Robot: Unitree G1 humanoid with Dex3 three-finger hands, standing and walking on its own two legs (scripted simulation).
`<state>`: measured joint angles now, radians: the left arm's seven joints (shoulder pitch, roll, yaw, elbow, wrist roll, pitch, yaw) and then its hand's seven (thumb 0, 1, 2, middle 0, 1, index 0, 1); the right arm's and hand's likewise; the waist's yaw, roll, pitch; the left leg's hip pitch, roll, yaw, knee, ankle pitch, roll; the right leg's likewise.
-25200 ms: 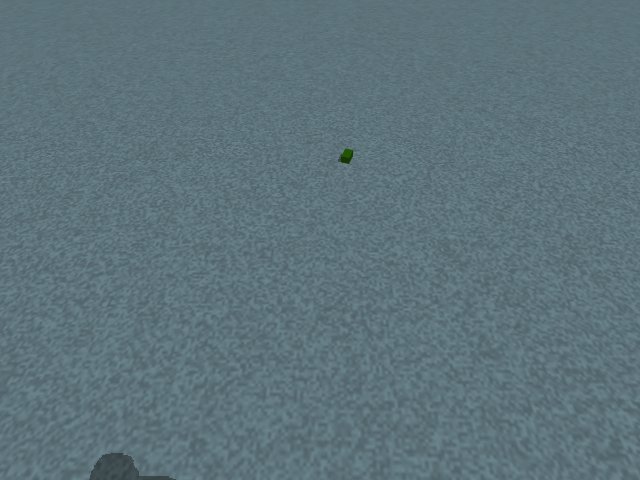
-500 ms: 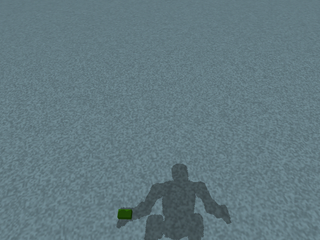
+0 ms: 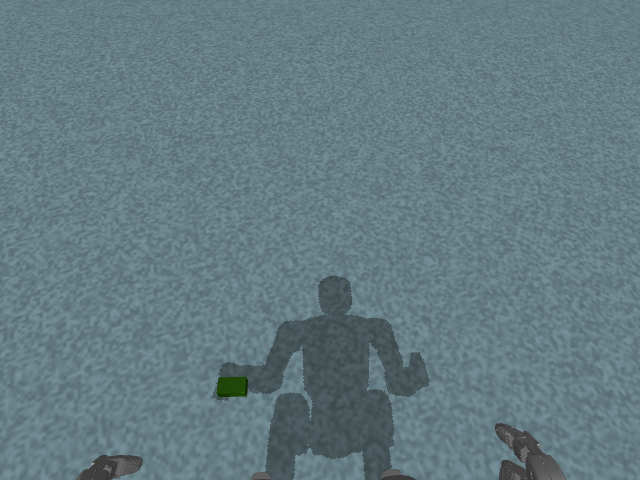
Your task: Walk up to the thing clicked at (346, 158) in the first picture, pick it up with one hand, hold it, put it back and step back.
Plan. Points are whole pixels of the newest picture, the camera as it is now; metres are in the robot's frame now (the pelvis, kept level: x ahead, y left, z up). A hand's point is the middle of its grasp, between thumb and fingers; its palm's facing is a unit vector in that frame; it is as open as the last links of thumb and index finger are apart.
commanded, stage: rise first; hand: left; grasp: from above
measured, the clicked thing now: (232, 386) +0.44 +0.24 -0.70
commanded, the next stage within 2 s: none
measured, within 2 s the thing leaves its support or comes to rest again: neither
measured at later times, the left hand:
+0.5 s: hand out of the picture +0.12 +0.26 -0.19, palm faces -0.17 -0.86 -0.48, open 12.9 cm
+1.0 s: hand (168, 448) +0.25 +0.29 -0.38, palm faces -0.43 -0.43 -0.79, open 12.4 cm
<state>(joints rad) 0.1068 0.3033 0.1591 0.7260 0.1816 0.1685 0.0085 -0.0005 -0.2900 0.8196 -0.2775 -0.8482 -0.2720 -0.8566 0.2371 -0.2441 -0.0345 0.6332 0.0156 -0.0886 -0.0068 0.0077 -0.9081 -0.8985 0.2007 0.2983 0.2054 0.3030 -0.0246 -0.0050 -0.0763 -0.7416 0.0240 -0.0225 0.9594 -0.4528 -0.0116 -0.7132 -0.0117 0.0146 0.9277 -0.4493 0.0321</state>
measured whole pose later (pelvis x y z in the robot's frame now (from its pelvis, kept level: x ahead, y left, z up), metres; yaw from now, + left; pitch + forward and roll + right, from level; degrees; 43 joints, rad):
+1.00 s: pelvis -0.07 -0.01 -0.24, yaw -1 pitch +34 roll -3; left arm -0.33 0.53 0.16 0.81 0.74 -0.14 0.10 0.00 -0.28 0.76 -0.41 -0.75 -0.39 -0.77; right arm 0.06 -0.30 -0.05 0.67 -0.01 -0.17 0.04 0.01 -0.96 -0.91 0.20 0.30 0.20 0.30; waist -0.03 0.01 -0.16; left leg -1.86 0.01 -0.08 1.95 -0.68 -0.04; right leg -1.83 0.01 0.00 1.93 -0.69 0.03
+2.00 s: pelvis -0.08 +0.01 -0.38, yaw -7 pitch +33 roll -9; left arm -0.86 0.81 0.15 1.37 1.32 -0.34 0.39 0.00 -0.10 0.67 -0.46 -0.59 -0.45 -0.59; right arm 0.10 -0.25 0.04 0.76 -0.15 -0.01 0.14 0.00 -0.90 -0.90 0.20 0.30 0.21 0.30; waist -0.19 -0.04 -0.06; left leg -2.30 -0.01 -0.15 2.41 -0.69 -0.01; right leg -2.21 0.03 -0.04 2.32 -0.70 0.06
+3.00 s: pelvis -0.08 +0.00 -0.39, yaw -9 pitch +34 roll -9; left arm -1.08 0.86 0.10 1.52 1.22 -0.08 0.35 0.00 -0.39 0.88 -0.18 -0.93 -0.20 -0.92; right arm 0.17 -0.28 0.18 0.69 -0.13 -0.01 0.14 0.00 -0.91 -0.89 0.20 0.30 0.20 0.30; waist -0.35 0.00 0.03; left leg -2.34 0.01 -0.18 2.44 -0.71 -0.02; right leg -2.26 0.06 -0.06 2.33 -0.68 0.08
